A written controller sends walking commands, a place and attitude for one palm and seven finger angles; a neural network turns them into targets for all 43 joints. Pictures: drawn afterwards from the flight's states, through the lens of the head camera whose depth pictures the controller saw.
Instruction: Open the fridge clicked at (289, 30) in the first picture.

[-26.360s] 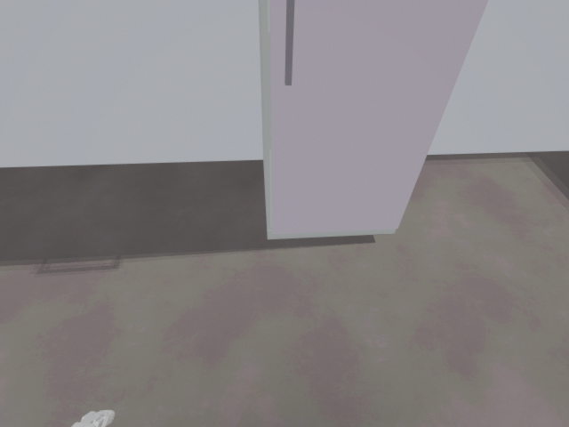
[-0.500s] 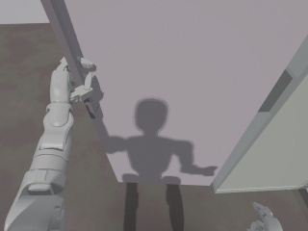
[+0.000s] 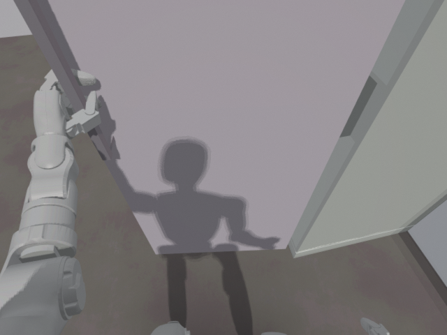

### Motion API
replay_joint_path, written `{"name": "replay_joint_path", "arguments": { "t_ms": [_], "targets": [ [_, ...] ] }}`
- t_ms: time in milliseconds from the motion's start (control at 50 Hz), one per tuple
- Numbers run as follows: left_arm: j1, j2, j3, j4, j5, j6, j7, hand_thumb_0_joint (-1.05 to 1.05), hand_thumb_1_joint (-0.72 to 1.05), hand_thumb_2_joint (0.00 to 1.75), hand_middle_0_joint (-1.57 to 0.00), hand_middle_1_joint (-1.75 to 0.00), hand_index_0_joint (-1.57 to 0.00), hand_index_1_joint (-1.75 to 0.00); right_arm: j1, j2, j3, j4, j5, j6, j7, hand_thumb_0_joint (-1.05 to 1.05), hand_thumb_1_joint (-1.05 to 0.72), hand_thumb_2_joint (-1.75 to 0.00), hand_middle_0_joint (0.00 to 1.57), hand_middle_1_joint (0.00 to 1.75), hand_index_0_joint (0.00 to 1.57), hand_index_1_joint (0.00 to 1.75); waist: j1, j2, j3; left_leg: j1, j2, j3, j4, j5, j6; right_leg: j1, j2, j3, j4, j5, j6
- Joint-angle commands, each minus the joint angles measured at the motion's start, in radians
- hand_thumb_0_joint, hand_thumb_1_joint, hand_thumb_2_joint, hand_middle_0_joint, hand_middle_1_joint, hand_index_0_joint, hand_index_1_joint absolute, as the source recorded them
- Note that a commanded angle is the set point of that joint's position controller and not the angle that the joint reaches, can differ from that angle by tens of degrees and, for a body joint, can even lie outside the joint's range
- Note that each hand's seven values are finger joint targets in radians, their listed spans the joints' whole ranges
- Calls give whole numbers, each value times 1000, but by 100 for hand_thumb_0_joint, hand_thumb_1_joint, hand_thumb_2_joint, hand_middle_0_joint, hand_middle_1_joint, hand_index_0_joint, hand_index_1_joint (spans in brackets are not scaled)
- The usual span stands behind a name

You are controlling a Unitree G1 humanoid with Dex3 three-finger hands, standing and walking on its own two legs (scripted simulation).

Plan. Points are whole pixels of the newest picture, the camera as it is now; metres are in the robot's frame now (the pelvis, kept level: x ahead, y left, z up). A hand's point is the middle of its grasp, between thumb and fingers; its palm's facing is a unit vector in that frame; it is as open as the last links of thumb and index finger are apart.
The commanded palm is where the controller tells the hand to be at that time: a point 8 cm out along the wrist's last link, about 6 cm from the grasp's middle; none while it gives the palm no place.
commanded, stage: stop walking and hold the door back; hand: left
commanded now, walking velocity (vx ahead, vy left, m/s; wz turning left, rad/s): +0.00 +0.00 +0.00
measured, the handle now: (73, 77) +0.48 +0.23 +0.21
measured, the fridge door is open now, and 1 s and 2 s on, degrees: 79 80 80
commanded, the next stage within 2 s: loosen the grip on the handle in 0.36 s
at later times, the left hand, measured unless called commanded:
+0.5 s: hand (89, 124) +0.43 +0.21 +0.16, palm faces +0.13 -0.96 -0.26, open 5.6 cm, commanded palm +0.39 +0.25 +0.16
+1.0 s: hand (92, 127) +0.43 +0.21 +0.15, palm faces +0.15 -0.96 -0.22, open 14.0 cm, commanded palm +0.39 +0.26 +0.16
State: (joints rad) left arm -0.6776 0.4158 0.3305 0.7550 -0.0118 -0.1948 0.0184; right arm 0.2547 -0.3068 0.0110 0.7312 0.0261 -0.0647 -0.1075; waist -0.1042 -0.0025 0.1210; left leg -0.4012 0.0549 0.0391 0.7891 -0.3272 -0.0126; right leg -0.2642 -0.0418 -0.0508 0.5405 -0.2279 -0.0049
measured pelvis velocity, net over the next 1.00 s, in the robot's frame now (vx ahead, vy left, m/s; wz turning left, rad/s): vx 0.01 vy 0.01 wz -0.04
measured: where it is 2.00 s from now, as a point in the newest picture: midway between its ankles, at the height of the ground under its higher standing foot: outside the picture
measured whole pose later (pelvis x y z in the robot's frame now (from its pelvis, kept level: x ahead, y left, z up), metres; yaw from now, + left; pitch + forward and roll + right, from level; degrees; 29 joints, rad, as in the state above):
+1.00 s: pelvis +0.01 +0.01 -0.01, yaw -2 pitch +4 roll +0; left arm -0.56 0.40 0.25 0.65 -0.03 -0.32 -0.03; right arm 0.34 -0.26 0.01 0.70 0.02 -0.10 -0.07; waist -0.05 0.00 -0.02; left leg -0.45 0.06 0.05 0.63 -0.25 -0.01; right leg -0.39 0.00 -0.04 0.64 -0.31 -0.01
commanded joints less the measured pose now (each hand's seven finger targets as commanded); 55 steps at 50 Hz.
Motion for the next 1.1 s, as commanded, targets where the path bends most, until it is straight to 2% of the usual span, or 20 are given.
{"name": "replay_joint_path", "arguments": {
  "t_ms": [0,60,80,120,200,240,300,420,440,460,480,500,520,540,620,680,800,840,960,1080],
  "targets": [
    [-228,340,102,-321,-18,-68,51,0,90,90,-45,-140,-45,-140,-36,-84,-41,-139,-13,-47,0,0,-90,-90,20,30,20,30,97,-100,-339,206,-25,43,-256,191,-7,80,-151,74,-142,69,-62],
    [-205,234,28,-458,-25,-81,39,0,90,90,-45,-140,-45,-140,-61,-109,-52,-181,-3,-41,11,0,-90,-90,20,30,20,30,112,152,-345,249,157,-186,-398,405,72,33,18,6,21,-29,18],
    [-162,211,22,-447,-30,-75,33,0,90,90,-45,-140,-45,-140,-66,-104,-54,-191,3,-36,20,0,-90,-90,20,30,20,30,121,151,-342,212,190,-218,-392,450,100,53,53,13,51,-38,23],
    [-180,194,-15,-580,-24,-89,30,0,90,90,-45,-140,-45,-140,-93,-73,-43,-196,-13,-42,20,0,-90,-90,20,30,20,30,111,318,-332,220,222,-238,-415,541,131,30,40,7,113,-140,25],
    [-184,144,-58,-625,-14,-74,41,0,90,90,-45,-140,-45,-140,-72,-82,-51,-188,-12,-46,29,0,-90,-90,20,30,20,30,109,222,-408,303,171,-143,-275,558,80,88,26,27,-68,22,14],
    [-167,162,-52,-625,-15,-57,46,0,90,90,-45,-140,-45,-140,-71,-74,-43,-195,-8,-43,25,0,-90,-90,20,30,20,30,98,139,-452,272,122,-82,-225,537,42,169,-30,68,-77,283,3],
    [-218,184,-38,-553,-28,-34,57,0,90,90,-45,-140,-45,-140,-73,-62,-39,-184,-3,-32,13,0,-90,-90,20,30,20,30,95,-34,-457,218,72,-36,-217,354,9,171,-85,109,-61,346,-10],
    [-277,179,-64,-399,-33,-21,56,0,90,90,-45,-140,-45,-140,-88,-66,-26,-156,-5,-15,-9,0,-90,-90,20,30,20,30,98,13,-405,242,99,-82,-289,342,41,84,-43,70,-79,165,18],
    [-914,629,238,-495,98,-40,32,0,90,90,-45,-140,-45,-140,-70,-66,-104,-188,-13,-53,34,0,-90,-90,20,30,20,30,139,-194,-336,186,54,-5,-217,265,54,100,-66,174,-200,308,23],
    [-618,210,-30,-85,99,37,-30,0,78,84,-45,-140,-45,-140,-35,-62,-52,-145,-28,-109,51,0,-90,-90,20,30,20,30,5,-202,-621,227,-53,1,-352,441,42,93,45,0,33,446,-36],
    [-444,198,56,-213,35,13,-39,0,66,78,-45,-140,-45,-140,10,-84,-77,-136,8,-105,48,0,-90,-90,20,30,20,30,50,-118,-619,317,-27,-29,-272,497,27,-23,51,-32,42,336,-18],
    [-349,78,-28,-268,1,-3,-66,0,54,73,-45,-140,-45,-140,-1,-72,-65,-149,-1,-88,48,0,-90,-90,20,30,20,30,71,-38,-672,370,-17,-51,-268,501,6,-49,56,-26,33,260,-7],
    [-321,110,16,-231,-22,-26,-72,0,42,67,-45,-140,-45,-140,-13,-78,-63,-140,-6,-88,46,0,-90,-90,20,30,20,30,105,240,-634,454,-22,-37,-260,482,-15,-84,37,-11,2,181,-19],
    [-319,138,31,-290,-47,-53,-69,0,30,61,-45,-140,-45,-140,-22,-74,-55,-151,-20,-92,54,0,-90,-90,20,30,20,30,116,276,-572,434,-22,-52,-275,354,-25,-109,45,-15,-18,105,-25],
    [-385,77,-116,-196,49,-140,-9,0,-19,37,-45,-140,-45,-140,-34,-75,-41,-181,-14,-98,65,0,-90,-90,20,30,20,30,32,-39,-204,101,-21,-65,-309,-88,30,-232,44,-7,-46,-126,-15],
    [-396,132,-106,-202,62,-206,9,0,-55,20,-42,-137,-42,-137,-41,-92,-50,-206,-11,-101,61,0,-90,-90,20,30,20,30,47,-75,-266,82,-34,-37,-293,-133,39,-229,46,20,-40,-222,-13],
    [-451,130,-129,-225,5,-198,-31,0,-55,20,-34,-127,-34,-127,-4,-101,-55,-179,5,-109,45,0,-90,-90,20,30,20,30,45,31,-394,124,-49,-23,-263,-126,40,-198,47,48,-43,-208,-13],
    [-424,306,25,-269,-6,-200,-23,0,-55,20,-32,-123,-32,-123,11,-115,-59,-171,0,-102,34,0,-90,-90,20,30,20,30,81,26,-450,108,-47,-17,-254,-54,46,-121,44,65,-51,-174,-12],
    [-277,197,-21,-385,-47,-190,-44,0,-55,20,-25,-115,-25,-115,20,-92,-62,-169,-5,-93,35,0,-90,-90,20,30,20,30,86,46,-481,162,-47,-2,-222,196,48,-63,57,44,-22,91,-11],
    [-158,203,21,-463,-63,-159,-44,0,-55,20,-25,-115,-25,-115,17,-90,-62,-179,-7,-80,39,0,-90,-90,20,30,20,30,99,1,-473,159,-49,4,-214,284,51,-33,59,34,-2,216,-3]
  ]
}}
